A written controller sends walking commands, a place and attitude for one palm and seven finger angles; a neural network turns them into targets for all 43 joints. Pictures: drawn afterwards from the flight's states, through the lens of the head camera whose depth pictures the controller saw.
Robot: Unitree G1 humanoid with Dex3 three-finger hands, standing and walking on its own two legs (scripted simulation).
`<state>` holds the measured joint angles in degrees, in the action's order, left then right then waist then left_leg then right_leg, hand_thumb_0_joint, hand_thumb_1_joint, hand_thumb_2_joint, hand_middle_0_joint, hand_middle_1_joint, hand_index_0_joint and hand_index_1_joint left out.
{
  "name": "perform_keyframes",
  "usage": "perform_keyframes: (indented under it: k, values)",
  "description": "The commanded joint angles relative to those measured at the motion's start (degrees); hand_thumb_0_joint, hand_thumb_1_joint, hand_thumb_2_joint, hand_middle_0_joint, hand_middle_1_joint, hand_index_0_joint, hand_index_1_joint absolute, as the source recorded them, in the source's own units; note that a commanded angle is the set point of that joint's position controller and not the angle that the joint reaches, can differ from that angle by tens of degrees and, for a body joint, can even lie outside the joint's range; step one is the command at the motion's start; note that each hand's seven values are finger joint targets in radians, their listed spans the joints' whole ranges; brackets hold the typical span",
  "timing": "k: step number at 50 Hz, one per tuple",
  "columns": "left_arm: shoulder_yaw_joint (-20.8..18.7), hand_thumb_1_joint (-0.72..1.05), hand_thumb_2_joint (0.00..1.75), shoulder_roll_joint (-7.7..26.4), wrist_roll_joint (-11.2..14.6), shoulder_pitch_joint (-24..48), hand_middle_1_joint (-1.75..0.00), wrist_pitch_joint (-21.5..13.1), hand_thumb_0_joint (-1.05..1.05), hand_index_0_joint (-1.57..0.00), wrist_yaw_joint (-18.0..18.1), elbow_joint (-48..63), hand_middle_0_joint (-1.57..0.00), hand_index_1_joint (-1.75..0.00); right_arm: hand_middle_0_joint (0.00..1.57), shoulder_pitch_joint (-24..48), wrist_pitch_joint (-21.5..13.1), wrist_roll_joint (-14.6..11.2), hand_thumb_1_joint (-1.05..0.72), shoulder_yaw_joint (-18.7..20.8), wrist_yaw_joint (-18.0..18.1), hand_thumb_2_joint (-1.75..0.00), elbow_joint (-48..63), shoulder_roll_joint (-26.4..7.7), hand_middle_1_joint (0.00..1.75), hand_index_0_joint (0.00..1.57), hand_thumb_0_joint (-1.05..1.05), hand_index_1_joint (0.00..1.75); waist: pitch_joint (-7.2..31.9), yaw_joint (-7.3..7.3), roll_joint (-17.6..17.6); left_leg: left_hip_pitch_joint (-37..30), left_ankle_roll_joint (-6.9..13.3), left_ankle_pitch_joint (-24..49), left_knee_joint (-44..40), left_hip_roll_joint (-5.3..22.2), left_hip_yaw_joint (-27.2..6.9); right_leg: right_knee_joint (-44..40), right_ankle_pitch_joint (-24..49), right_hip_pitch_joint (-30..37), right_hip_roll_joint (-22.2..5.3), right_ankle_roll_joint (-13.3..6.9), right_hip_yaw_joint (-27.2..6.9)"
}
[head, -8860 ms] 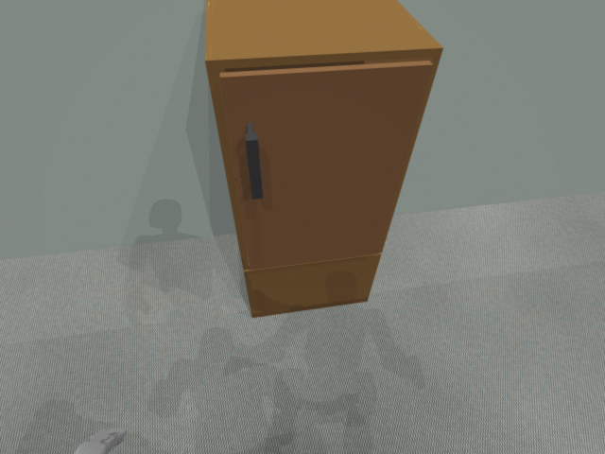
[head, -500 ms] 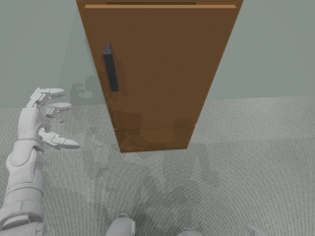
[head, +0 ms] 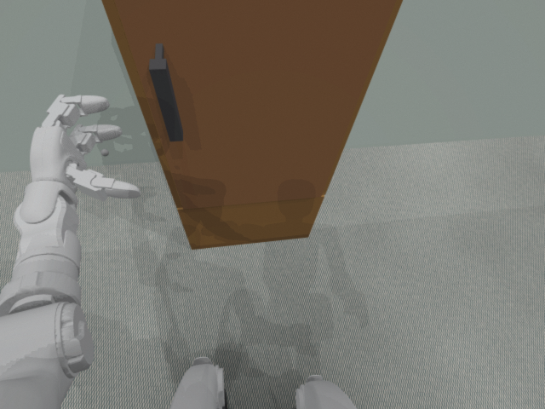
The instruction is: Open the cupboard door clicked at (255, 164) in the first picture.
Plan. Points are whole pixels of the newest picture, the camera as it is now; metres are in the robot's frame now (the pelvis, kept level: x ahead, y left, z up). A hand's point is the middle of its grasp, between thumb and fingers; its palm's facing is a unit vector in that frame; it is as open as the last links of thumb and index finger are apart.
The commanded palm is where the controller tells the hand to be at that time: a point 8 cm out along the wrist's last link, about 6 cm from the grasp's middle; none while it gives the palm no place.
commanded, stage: move the hooked fingers beside the handle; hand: left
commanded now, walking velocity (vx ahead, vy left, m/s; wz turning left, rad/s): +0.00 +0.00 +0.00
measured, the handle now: (168, 95) +0.59 +0.16 +0.06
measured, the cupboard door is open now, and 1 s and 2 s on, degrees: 0 0 0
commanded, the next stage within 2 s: slide the fingers in behind the handle in 1.46 s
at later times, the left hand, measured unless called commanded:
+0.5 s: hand (131, 113) +0.53 +0.21 +0.08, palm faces +0.12 -0.99 +0.00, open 14.0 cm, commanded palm +0.51 +0.25 +0.07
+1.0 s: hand (125, 121) +0.52 +0.22 +0.07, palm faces +0.09 -1.00 +0.00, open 14.0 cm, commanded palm +0.50 +0.25 +0.06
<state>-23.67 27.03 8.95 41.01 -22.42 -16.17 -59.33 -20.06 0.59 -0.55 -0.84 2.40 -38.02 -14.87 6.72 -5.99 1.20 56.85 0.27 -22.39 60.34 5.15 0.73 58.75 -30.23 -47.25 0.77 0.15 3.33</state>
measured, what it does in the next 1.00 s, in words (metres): stands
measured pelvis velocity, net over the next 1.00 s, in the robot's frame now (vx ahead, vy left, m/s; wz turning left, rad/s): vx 0.01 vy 0.00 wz -0.01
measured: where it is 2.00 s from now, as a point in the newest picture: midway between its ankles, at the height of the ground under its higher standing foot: outside the picture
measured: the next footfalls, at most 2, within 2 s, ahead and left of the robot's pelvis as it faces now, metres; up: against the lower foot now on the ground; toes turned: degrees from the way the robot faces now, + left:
none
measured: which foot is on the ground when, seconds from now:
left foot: down 0.00-1.00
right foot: down 0.00-1.00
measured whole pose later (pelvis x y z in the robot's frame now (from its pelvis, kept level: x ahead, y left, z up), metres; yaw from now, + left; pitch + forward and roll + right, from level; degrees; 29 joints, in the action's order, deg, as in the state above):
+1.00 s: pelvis +0.01 +0.00 -0.01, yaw -1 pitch +23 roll -5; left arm -24.3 32.4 4.4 53.8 -20.2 -12.8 -69.1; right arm -21.8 4.7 1.0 -1.4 0.6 -37.0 -14.9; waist 7.2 -9.7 1.6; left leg 62.7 0.0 -23.6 63.1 6.0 -0.6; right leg 60.0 -30.8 -52.2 1.9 -0.1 4.2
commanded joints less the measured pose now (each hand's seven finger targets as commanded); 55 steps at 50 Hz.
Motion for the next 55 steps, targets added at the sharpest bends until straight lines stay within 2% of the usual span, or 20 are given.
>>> perform_keyframes:
  k: [1,3,5,8,15,17,19,24,27,30,32,35,39,40,42,45,46,48,51,55]
  values:
    - [-1.6,-0.5,0.3,13.54,-0.18,25.37,-1.2,-3.53,0.0,-0.3,2.06,9.88,-0.3,-1.2,0.2,-7.01,-0.4,0.42,-0.9,3.96,0.29,-0.9,3.9,-9.81,0.3,0.2,0.0,0.3,23.13,-1.52,5.23,-28.3,1.38,15.59,-5.24,-2.24,-3.63,-7.86,16.89,-3.12,2.43,-0.64,-0.55]
    - [-3.92,-0.5,0.3,17.22,-1.47,27.83,-1.2,-4.19,0.0,-0.3,3.53,9.8,-0.3,-1.2,0.2,-7.79,-0.01,0.67,-0.9,3.92,0.33,-0.9,3.82,-10.13,0.3,0.2,0.0,0.3,24.28,-1.52,5.01,-27.37,1.51,16.3,-4.75,-2.19,-3.7,-7.14,17.7,-2.46,2.47,-0.61,-0.86]
    - [-4.34,-0.5,0.3,18.06,-2.41,29.03,-1.2,-5.05,0.0,-0.3,4.52,10.71,-0.3,-1.2,0.2,-8.11,0.27,0.92,-0.9,3.86,0.08,-0.9,3.93,-9.87,0.3,0.2,0.0,0.3,26.45,-1.01,8.37,-29.11,1.15,17.74,-4.54,-2.2,-3.73,-6.59,18.11,-2.55,2.47,-0.85,-0.81]
    - [-4.19,-0.5,0.3,18.29,-3.58,30.21,-1.2,-5.93,0.0,-0.3,5.21,9.85,-0.3,-1.2,0.2,-8.82,0.77,1.24,-0.9,3.74,-0.35,-0.9,3.68,-9.74,0.3,0.2,0.0,0.3,28.08,-1.4,9.81,-30.65,1.03,19.58,-3.63,-2.0,-3.82,-6.14,19.02,-3.61,2.8,-0.95,-0.84]
    - [-1.26,-0.5,0.3,16.26,-3.95,33.97,-1.2,-2.58,0.0,-0.3,4.21,0.93,-0.3,-1.2,0.2,-10.66,2.14,1.35,-0.9,3.48,-0.52,-0.9,3.37,-10.48,0.3,0.2,0.0,0.3,22.89,-4.67,5.68,-25.47,1.57,15.39,-3.39,-1.92,-3.83,-7.31,16.83,-5.85,2.99,-0.51,-0.73]
    - [-2.78,-0.5,0.3,19.21,-4.24,37.49,-1.2,-2.43,0.0,-0.3,4.46,0.39,-0.3,-1.2,0.2,-11.37,2.21,1.62,-0.9,3.19,-0.33,-0.9,3.05,-10.83,0.3,0.2,0.0,0.3,22.91,-5.07,5.78,-24.11,1.77,14.8,-2.72,-1.86,-4.0,-6.84,16.32,-6.16,2.98,-0.59,-0.86]
    - [-4.68,-0.5,0.3,21.68,-4.53,38.53,-1.2,-2.94,0.0,-0.3,5.01,1.37,-0.3,-1.2,0.2,-11.75,2.22,1.82,-0.9,3.23,-0.36,-0.9,3.32,-10.89,0.3,0.2,0.0,0.3,26.47,-4.48,7.52,-24.75,1.77,16.68,-2.04,-1.89,-3.78,-6.3,17.78,-5.39,2.96,-0.53,-1.18]
    - [-4.77,-0.5,0.3,23.32,-6.16,42.38,-1.2,-4.56,0.0,-0.3,5.94,2.66,-0.3,-1.2,0.2,-12.92,2.47,2.41,-0.9,3.07,-0.92,-0.9,2.82,-10.69,0.3,0.2,0.0,0.3,30.1,-5.05,10.71,-26.26,1.65,19.83,-0.31,-1.63,-3.99,-5.01,19.89,-6.02,3.13,-0.61,-1.28]
    - [-6.85,-0.5,0.3,24.69,-6.29,35.27,-1.2,-2.89,0.0,-0.3,5.53,-1.46,-0.3,-1.2,0.2,-13.69,3.24,2.4,-0.9,3.0,-1.32,-0.9,3.73,-10.92,0.3,0.2,0.0,0.3,29.69,-3.51,8.82,-24.24,1.81,20.53,-0.51,-1.86,-3.38,-5.02,21.74,-3.3,3.41,-0.7,-1.24]
    - [-5.49,-0.5,0.3,23.54,-5.98,34.46,-1.2,-1.14,0.0,-0.3,4.54,-0.73,-0.3,-1.2,0.2,-13.59,4.09,2.1,-0.9,3.0,-1.45,-0.9,4.5,-10.8,0.3,0.2,0.0,0.3,28.84,-3.7,7.88,-22.46,1.98,20.27,-0.61,-1.99,-2.57,-5.43,23.43,-1.84,3.34,-0.26,-1.41]
    - [-8.11,-0.5,0.3,26.21,-5.26,33.13,-1.2,-1.28,0.0,-0.3,4.21,0.95,-0.3,-1.2,0.2,-13.82,4.34,2.08,-0.9,3.05,-1.28,-0.9,4.99,-11.06,0.3,0.2,0.0,0.3,29.55,-2.98,6.75,-21.77,2.18,20.79,-0.59,-2.05,-2.23,-5.45,25.1,0.35,3.51,-0.32,-1.73]
    - [-9.25,-0.5,0.3,27.97,-4.46,35.88,-1.2,-2.83,0.0,-0.3,3.88,4.91,-0.3,-1.2,0.2,-13.38,4.15,1.77,-0.9,3.16,-0.99,-0.9,4.75,-10.72,0.3,0.2,0.0,0.3,30.37,-3.24,6.95,-20.92,2.27,20.58,-0.28,-2.03,-1.72,-5.64,26.85,2.23,3.51,0.05,-2.46]
    - [-6.69,-0.5,0.3,24.46,-4.37,37.24,-1.2,-5.44,0.0,-0.3,3.55,9.54,-0.3,-1.2,0.2,-13.22,3.75,1.77,-0.9,3.62,-1.24,-0.9,3.47,-10.34,0.3,0.2,0.0,0.3,32.36,-3.6,11.9,-28.03,1.74,22.9,-0.42,-1.74,-2.65,-5.68,25.85,-1.17,3.84,-0.51,-1.77]
    - [-5.3,-0.5,0.3,22.28,-4.38,35.49,-1.2,-5.02,0.0,-0.3,3.3,7.48,-0.3,-1.2,0.2,-12.95,3.72,1.65,-0.9,3.6,-1.37,-0.9,3.25,-10.15,0.3,0.2,0.0,0.3,30.63,-3.58,12.38,-28.41,1.53,22.1,-0.64,-1.73,-2.85,-5.94,24.12,-2.79,3.97,-0.74,-1.39]
    - [-1.9,-0.5,0.3,17.82,-3.8,35.89,-1.2,-3.62,0.0,-0.3,2.64,4.04,-0.3,-1.2,0.2,-13.32,3.76,1.54,-0.9,3.58,-1.4,-0.9,2.36,-10.14,0.3,0.2,0.0,0.3,26.4,-5.35,10.55,-27.93,1.69,20.2,-1.0,-1.64,-3.24,-6.8,21.84,-5.32,3.98,-0.73,-0.96]
    - [0.55,-0.5,0.3,15.45,-3.73,35.39,-1.2,-0.74,0.0,-0.3,2.18,-0.17,-0.3,-1.2,0.2,-13.14,3.94,1.39,-0.9,3.61,-1.16,-0.9,2.47,-10.71,0.3,0.2,0.0,0.3,22.33,-6.2,8.58,-26.28,1.61,16.49,-2.35,-1.59,-3.98,-7.62,17.73,-7.99,3.77,-0.64,-0.24]
    - [0.22,-0.5,0.3,15.61,-3.52,35.34,-1.2,-0.2,0.0,-0.3,2.39,-0.75,-0.3,-1.2,0.2,-13.0,3.89,1.46,-0.9,3.57,-1.12,-0.9,2.55,-10.83,0.3,0.2,0.0,0.3,21.62,-6.02,8.22,-25.57,1.64,15.6,-2.36,-1.62,-3.98,-7.73,16.83,-8.43,3.6,-0.66,-0.19]
    - [-1.53,-0.5,0.3,17.21,-3.58,36.38,-1.2,-1.13,0.0,-0.3,3.39,1.55,-0.3,-1.2,0.2,-12.99,3.68,1.89,-0.9,3.59,-1.08,-0.9,2.76,-10.88,0.3,0.2,0.0,0.3,24.72,-5.09,9.95,-28.06,1.43,17.94,-2.15,-1.51,-4.4,-6.82,17.41,-8.78,3.47,-0.96,-0.07]
    - [-1.41,-0.5,0.3,16.31,-3.93,38.95,-1.2,-3.83,0.0,-0.3,5.56,5.95,-0.3,-1.2,0.2,-12.24,3.2,2.41,-0.9,3.52,-1.63,-0.9,3.18,-10.25,0.3,0.2,0.0,0.3,27.4,-4.52,11.98,-30.29,1.07,19.83,-1.59,-1.46,-4.85,-5.77,17.59,-9.22,3.5,-1.18,0.08]
    - [-4.74,-0.5,0.3,20.68,-5.67,40.08,-1.2,-5.54,0.0,-0.3,8.46,4.55,-0.3,-1.2,0.2,-12.17,3.2,2.69,-0.9,3.32,-1.9,-0.9,3.25,-10.68,0.3,0.2,0.0,0.3,28.3,-4.38,9.52,-28.08,1.18,18.91,-1.14,-1.5,-5.11,-4.93,17.26,-7.66,3.44,-0.98,-0.05]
